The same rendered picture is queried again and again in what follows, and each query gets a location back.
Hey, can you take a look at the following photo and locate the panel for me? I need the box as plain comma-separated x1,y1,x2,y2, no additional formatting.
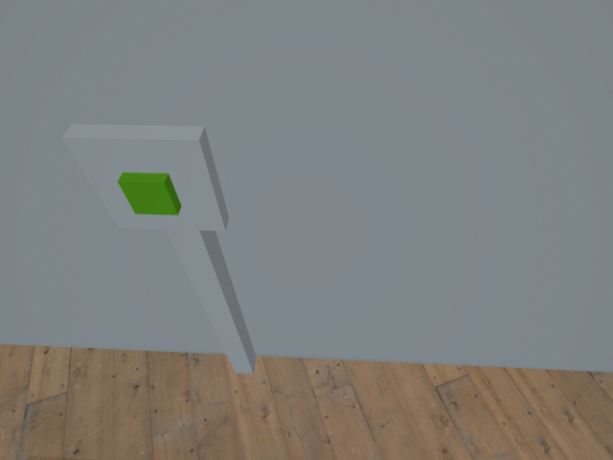
61,124,256,374

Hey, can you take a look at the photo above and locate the button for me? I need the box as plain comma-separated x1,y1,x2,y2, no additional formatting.
118,172,181,216

